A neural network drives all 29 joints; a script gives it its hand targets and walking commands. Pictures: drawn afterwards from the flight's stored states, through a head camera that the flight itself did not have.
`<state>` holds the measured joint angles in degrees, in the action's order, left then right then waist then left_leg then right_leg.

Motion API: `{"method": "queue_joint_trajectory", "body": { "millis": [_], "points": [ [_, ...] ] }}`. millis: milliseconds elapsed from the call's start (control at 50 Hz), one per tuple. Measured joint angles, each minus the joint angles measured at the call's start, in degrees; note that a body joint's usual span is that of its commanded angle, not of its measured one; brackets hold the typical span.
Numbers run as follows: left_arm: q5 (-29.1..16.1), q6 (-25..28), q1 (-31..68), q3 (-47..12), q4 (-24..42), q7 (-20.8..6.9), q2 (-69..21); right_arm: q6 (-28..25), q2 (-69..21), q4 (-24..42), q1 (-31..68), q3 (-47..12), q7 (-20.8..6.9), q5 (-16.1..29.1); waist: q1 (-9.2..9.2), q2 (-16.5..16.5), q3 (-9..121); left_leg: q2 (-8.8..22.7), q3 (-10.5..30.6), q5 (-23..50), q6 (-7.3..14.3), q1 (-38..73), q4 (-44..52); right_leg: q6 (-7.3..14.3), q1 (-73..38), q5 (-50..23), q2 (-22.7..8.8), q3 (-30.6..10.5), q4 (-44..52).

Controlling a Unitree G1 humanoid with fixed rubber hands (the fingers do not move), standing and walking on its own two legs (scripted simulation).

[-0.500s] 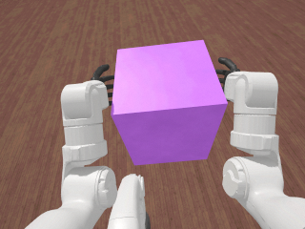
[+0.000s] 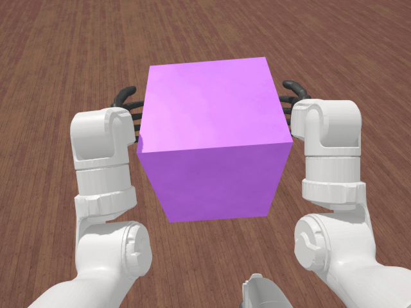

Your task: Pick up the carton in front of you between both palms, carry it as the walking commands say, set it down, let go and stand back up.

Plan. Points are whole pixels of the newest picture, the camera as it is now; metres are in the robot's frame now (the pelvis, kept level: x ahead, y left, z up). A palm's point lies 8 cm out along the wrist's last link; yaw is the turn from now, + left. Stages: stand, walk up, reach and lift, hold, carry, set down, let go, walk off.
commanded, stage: carry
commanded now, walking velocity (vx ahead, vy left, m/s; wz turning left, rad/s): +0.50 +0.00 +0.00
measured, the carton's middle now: (213, 147) +0.39 -0.01 +0.10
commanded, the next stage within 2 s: none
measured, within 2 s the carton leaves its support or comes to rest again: neither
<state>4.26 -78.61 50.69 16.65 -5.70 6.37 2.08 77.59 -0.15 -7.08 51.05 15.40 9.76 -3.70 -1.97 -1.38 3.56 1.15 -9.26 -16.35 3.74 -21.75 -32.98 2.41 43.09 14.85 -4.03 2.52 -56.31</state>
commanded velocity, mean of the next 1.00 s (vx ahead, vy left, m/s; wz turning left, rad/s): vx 0.50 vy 0.00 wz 0.00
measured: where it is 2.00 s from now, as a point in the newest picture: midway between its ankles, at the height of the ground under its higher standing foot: (204, 142)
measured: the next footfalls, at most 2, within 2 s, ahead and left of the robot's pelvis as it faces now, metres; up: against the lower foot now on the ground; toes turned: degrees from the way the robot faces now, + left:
right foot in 0.14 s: +0.23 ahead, -0.12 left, +0.00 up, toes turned -6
left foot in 0.62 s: +0.52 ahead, +0.10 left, +0.00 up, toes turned +9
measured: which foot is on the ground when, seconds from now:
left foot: down 0.00-0.16, up 0.18-0.60, down 0.62-1.00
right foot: up 0.00-0.12, down 0.14-0.62, up 0.64-1.00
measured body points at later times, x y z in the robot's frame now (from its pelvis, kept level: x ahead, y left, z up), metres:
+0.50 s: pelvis +0.25 -0.02 +0.01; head +0.28 -0.04 +0.46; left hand +0.62 +0.13 +0.12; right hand +0.63 -0.17 +0.12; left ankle +0.40 +0.13 -0.67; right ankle +0.19 -0.11 -0.73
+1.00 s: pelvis +0.56 +0.01 +0.02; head +0.56 +0.02 +0.47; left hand +0.85 +0.16 +0.11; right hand +0.85 -0.15 +0.11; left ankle +0.48 +0.09 -0.73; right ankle +0.69 -0.13 -0.69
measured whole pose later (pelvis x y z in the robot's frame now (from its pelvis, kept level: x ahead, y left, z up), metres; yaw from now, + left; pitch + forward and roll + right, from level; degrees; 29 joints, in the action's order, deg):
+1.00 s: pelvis +0.56 +0.01 +0.02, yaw +0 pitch +5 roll -1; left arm 6.6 -68.6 12.0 6.9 19.2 5.3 -8.1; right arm 67.9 -8.1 18.2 12.1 8.3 5.2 -6.0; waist -0.5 -0.6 5.5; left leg 1.0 -9.0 -13.9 1.9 -4.2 -13.5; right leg -1.5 34.5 6.4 -4.7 6.8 -35.6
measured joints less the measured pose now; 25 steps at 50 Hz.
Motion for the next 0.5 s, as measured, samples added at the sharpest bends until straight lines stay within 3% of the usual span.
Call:
{"method": "queue_joint_trajectory", "body": {
  "millis": [80, 140, 160, 220, 280, 380, 500],
  "points": [
    [-0.13, -0.20, 0.26, -0.07, -5.15, 0.00, 0.57, 0.43, 0.20, -4.38, -0.24, -0.41, -0.45, -0.58, 0.59, 0.58, 3.74, 0.15, 0.67, -3.04, -1.74, 5.49, 2.31, -0.06, -6.33, -2.91, 0.47, 2.18, 14.53],
    [-0.03, 0.45, 1.35, -0.20, -10.23, -0.01, 0.75, 0.64, 1.08, -7.83, -0.14, -0.80, -0.84, -0.62, 1.19, 1.28, 5.73, 1.08, 1.56, -7.92, -3.34, 7.87, -1.29, 0.98, -13.99, -4.66, 2.20, 4.76, 24.92],
    [0.19, 1.20, 1.75, -0.42, -11.74, -0.03, 0.47, 0.38, 1.83, -8.79, -0.03, -0.97, -1.05, -0.38, 1.79, 1.91, 6.00, 1.95, 1.91, -9.67, -3.38, 6.69, -5.97, 1.60, -14.39, -7.25, 2.57, 5.36, 24.32],
    [1.01, 3.30, 0.16, -1.35, -14.22, -0.14, -1.15, -0.47, 2.94, -10.56, -1.60, -0.55, -2.12, 0.57, 3.37, 2.26, 5.36, 0.43, 6.13, -11.80, -2.43, -1.49, -26.51, 2.27, -15.19, -2.53, 2.81, 5.42, 19.90],
    [0.71, 3.78, -3.91, -1.83, -13.20, -0.15, -2.00, -0.79, 2.17, -11.51, -3.40, -0.71, -2.12, -0.25, 3.84, 2.58, 4.28, 0.17, 7.12, -7.78, -1.78, -9.64, -35.67, 1.77, -18.54, -0.76, 2.99, 5.03, 22.17],
    [0.10, 5.14, -8.62, -2.60, -8.55, -0.13, -2.64, -2.19, 1.02, -8.24, -6.61, -1.97, -2.14, -0.64, 3.57, 3.34, 1.67, 3.09, 7.88, 0.80, -3.22, -19.57, -32.84, 1.86, -24.40, 0.05, 3.97, 4.95, 27.69],
    [0.46, 7.20, -11.44, -3.21, -2.45, 0.00, -3.94, -4.16, 0.63, -2.22, -9.43, -2.52, -2.14, -0.01, 3.06, 3.54, -0.50, 4.78, 6.17, 8.85, -3.88, -20.73, -14.17, 0.29, -31.98, 2.68, 4.07, 4.57, 32.98]
  ]
}}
